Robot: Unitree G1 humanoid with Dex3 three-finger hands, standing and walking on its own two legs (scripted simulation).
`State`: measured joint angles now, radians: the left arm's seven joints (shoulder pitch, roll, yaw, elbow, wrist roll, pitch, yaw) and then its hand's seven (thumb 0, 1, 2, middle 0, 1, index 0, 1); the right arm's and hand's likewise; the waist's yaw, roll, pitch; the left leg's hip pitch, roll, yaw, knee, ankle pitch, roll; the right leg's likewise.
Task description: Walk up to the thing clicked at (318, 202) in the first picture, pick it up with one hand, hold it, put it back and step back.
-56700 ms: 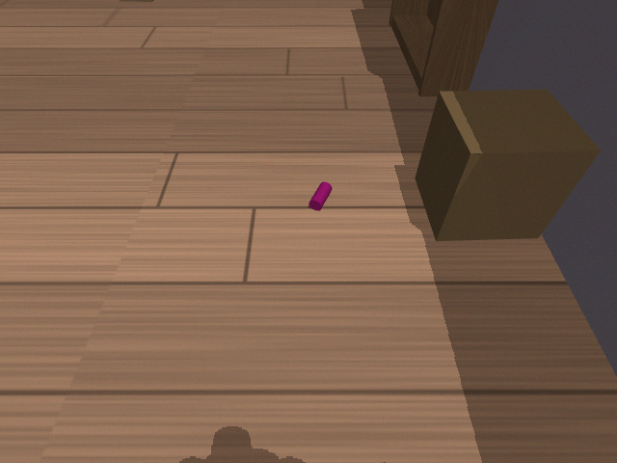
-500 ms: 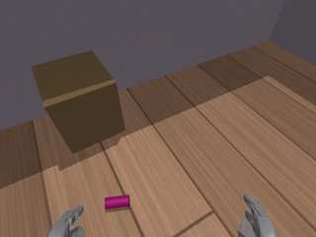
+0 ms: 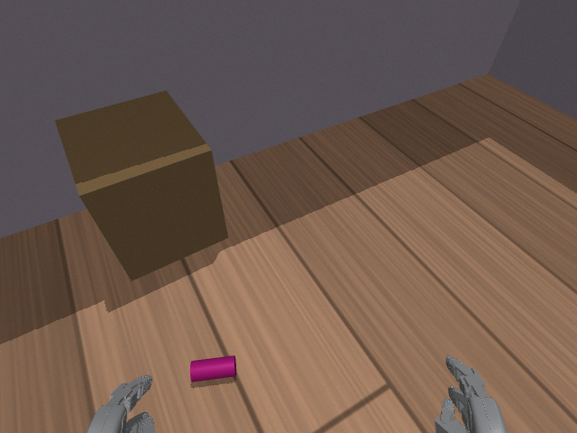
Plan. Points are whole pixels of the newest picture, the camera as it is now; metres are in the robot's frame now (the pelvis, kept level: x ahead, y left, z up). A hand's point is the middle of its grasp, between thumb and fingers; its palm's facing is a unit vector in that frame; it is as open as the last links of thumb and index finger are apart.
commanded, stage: home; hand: left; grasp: from above
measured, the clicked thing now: (213, 368) +0.47 +0.23 -0.68
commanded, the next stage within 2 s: stand in 0.26 s
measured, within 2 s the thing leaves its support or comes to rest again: neither
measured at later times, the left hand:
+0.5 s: hand out of the picture +0.15 +0.21 -0.08, palm faces +0.01 -0.95 -0.32, open 7.4 cm
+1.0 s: hand out of the picture +0.03 +0.24 -0.11, palm faces +0.05 -0.95 -0.32, open 7.4 cm
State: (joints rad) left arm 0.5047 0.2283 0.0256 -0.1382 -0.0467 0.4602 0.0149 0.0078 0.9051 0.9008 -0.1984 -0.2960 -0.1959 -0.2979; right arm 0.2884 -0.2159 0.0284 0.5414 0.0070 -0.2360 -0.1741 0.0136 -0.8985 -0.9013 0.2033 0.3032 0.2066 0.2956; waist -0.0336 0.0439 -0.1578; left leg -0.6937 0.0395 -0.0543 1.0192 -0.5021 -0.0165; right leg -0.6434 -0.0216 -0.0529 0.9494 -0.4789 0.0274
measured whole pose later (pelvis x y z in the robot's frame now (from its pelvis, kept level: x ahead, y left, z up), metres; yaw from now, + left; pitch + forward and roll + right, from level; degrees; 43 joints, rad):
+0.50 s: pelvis -0.01 +0.00 +0.02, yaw +0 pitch +3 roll +0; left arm 0.25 0.28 0.01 0.39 0.05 0.14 0.02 0.01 0.90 0.90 -0.20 -0.30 -0.20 -0.30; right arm 0.18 -0.27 0.01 0.76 -0.08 -0.08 -0.04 0.01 -0.90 -0.90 0.20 0.30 0.21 0.30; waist 0.03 -0.01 0.00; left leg -0.51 0.01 -0.02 0.89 -0.44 -0.01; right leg -0.50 -0.06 -0.03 0.89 -0.44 0.03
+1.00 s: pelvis -0.01 +0.01 +0.06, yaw +1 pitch -3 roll +0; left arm 0.22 0.28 0.03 1.03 0.03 0.02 0.03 0.00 0.90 0.90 -0.20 -0.30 -0.20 -0.30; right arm 0.17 -0.28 -0.03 1.04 -0.03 -0.01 -0.02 0.01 -0.90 -0.90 0.20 0.30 0.21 0.30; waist 0.03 0.01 0.06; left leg -0.19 0.00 -0.02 0.52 -0.27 0.00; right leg -0.17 -0.06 -0.04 0.49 -0.27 0.04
